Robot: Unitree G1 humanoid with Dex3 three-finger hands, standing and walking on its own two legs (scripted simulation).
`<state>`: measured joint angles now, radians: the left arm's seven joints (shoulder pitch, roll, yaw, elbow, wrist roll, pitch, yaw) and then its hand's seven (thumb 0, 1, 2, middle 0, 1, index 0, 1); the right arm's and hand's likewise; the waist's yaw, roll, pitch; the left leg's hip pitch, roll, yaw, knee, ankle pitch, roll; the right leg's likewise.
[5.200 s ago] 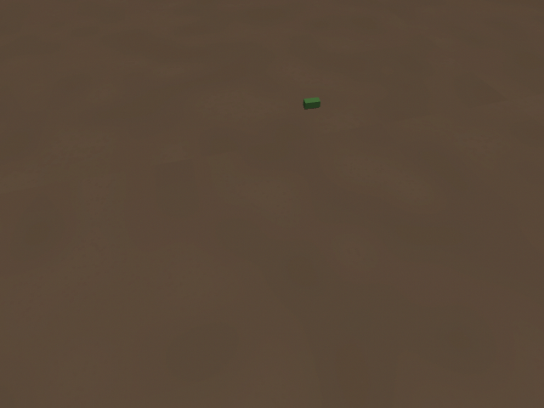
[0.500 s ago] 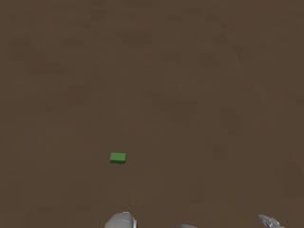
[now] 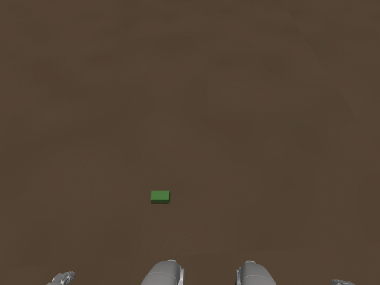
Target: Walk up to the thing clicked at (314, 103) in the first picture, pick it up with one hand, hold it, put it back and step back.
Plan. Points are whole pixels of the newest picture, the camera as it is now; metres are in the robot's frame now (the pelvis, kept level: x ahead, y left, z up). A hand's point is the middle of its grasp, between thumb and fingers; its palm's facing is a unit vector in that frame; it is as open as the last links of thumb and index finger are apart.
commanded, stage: walk up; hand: left
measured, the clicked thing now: (160, 196) +0.58 +0.26 -0.73
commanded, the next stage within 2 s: none
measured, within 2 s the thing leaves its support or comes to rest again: neither
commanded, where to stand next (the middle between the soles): +0.11 +0.03 m, yaw -1 degrees
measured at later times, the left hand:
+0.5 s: hand out of the picture +0.10 +0.29 -0.14, palm faces -0.03 -0.94 -0.34, open 7.4 cm
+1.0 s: hand (87, 274) +0.14 +0.28 -0.13, palm faces -0.05 -0.93 -0.35, open 7.4 cm
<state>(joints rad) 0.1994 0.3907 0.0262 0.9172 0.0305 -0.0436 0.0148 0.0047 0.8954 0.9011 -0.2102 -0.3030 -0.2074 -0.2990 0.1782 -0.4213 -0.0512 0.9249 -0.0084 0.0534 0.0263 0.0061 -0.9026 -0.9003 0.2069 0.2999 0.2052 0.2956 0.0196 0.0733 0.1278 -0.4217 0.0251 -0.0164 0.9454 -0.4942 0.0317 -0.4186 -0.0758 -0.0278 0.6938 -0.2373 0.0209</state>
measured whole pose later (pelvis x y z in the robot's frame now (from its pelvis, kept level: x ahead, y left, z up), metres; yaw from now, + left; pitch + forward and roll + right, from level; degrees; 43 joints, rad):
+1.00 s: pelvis +0.04 +0.02 +0.03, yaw -1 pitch -3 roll +0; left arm 0.07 0.36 -0.01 1.11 0.00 -0.02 0.00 0.00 0.90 0.90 -0.21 -0.30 -0.20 -0.30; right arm 0.07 -0.37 -0.03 1.11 0.00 -0.01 0.00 0.01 -0.90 -0.90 0.21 0.30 0.21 0.30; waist 0.00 0.00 0.08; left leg -0.09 0.01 0.05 0.45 -0.32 0.00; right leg -0.23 -0.03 0.03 0.48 -0.21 0.03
